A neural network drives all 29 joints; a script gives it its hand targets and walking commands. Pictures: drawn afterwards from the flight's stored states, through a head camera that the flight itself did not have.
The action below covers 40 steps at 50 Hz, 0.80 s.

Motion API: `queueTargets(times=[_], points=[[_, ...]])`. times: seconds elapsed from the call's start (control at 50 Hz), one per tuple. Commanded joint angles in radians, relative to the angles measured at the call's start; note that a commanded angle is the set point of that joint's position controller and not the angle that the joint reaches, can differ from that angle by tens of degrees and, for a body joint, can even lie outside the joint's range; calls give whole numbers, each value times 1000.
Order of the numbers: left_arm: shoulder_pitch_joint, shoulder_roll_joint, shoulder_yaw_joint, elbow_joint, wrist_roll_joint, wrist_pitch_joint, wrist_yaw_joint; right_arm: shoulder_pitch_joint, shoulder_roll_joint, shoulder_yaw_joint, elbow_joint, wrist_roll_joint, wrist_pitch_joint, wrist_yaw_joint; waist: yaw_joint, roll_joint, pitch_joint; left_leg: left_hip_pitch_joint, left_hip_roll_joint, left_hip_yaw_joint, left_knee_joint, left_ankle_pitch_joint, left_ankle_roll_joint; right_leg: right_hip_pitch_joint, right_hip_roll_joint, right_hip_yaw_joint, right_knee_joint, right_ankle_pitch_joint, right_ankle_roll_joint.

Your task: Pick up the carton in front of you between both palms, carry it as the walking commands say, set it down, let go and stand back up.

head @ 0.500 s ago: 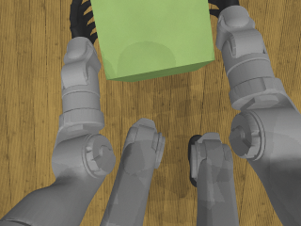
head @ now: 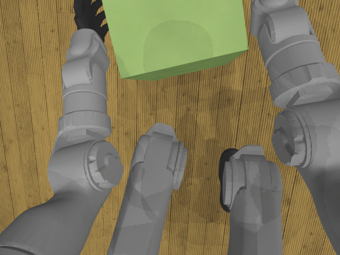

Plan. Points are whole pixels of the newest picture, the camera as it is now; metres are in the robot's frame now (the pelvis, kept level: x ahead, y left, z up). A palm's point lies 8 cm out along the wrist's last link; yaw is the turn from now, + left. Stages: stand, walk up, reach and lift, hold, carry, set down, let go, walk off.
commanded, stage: set down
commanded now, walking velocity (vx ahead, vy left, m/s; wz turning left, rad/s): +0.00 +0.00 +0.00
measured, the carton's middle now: (177, 22) +0.52 +0.12 -0.25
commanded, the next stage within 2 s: none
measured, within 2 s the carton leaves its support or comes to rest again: rests again in 0.26 s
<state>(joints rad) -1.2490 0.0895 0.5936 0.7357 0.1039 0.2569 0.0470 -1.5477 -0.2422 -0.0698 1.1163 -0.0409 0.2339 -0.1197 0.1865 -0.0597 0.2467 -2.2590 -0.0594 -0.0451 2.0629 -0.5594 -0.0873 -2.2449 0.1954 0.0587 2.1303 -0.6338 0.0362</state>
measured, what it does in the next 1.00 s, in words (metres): stands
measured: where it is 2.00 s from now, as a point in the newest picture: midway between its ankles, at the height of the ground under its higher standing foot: (194, 179)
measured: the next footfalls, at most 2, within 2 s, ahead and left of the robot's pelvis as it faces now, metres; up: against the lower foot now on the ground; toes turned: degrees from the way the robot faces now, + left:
none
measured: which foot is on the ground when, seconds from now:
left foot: down 0.00-1.00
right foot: down 0.00-1.00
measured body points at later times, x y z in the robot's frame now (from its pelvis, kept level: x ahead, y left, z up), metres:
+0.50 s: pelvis -0.01 -0.01 -0.01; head +0.36 +0.02 +0.23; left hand +0.47 +0.26 -0.19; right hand +0.58 -0.03 -0.20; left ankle +0.11 +0.13 -0.36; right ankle +0.08 -0.11 -0.36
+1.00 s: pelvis -0.01 -0.01 -0.02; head +0.37 +0.01 +0.20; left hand +0.46 +0.28 -0.22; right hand +0.58 -0.05 -0.22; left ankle +0.11 +0.13 -0.36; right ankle +0.08 -0.10 -0.36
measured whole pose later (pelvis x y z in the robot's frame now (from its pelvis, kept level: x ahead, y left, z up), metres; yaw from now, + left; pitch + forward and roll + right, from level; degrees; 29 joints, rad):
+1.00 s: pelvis -0.01 -0.01 -0.02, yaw +2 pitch +37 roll +4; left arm -1.39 0.23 0.55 1.10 0.02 0.06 0.05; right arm -1.62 -0.40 0.06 1.20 0.07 0.14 -0.07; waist 0.19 -0.02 0.44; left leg -2.23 0.00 0.00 2.13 -0.54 -0.06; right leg -2.22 0.12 0.02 2.22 -0.63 -0.01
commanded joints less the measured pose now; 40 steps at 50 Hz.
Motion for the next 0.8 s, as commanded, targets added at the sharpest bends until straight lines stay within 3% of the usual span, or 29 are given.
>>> queueTargets(times=[0.0, 0.28, 0.62, 0.74, 0.78], points=[[-659, -664, -420, -54, -91, -23, -269, -413, 890, 191, -111, 73, -49, 199, 126, -145, -1089, 555, -31, 147, -108, 489, 25, 472, -8, -76, -165, 367, -28], [-675, -558, -373, -1, -77, -58, -246, -470, 776, 200, -86, 112, -78, 206, 138, -133, -963, 510, -19, 129, -77, 430, 43, 427, -13, -57, -130, 312, -39], [-569, -414, -221, 143, 13, -55, -232, -390, 573, 74, 67, 12, -68, 228, 88, -129, -680, 365, -12, 97, -62, 267, 71, 309, -35, -35, -131, 187, -57], [-521, -364, -166, 181, 30, -64, -221, -396, 491, 68, 65, 0, -71, 220, 92, -131, -666, 357, -4, 106, -49, 256, 62, 362, -48, -18, -127, 198, -55], [-475, -294, -121, 205, 38, -77, -200, -396, 394, 67, 51, 0, -79, 201, 96, -126, -678, 377, 4, 116, -42, 264, 51, 396, -58, -13, -124, 208, -50]])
